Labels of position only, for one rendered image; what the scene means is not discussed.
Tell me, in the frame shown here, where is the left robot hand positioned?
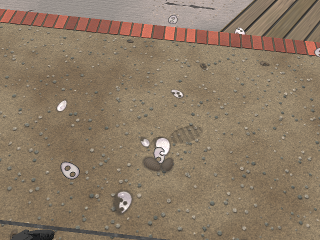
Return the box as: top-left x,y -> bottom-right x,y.
11,229 -> 55,240

